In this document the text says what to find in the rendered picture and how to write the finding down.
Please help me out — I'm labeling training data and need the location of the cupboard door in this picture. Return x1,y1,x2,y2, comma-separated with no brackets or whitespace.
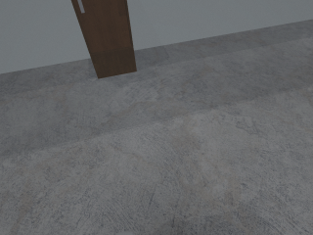
73,0,131,53

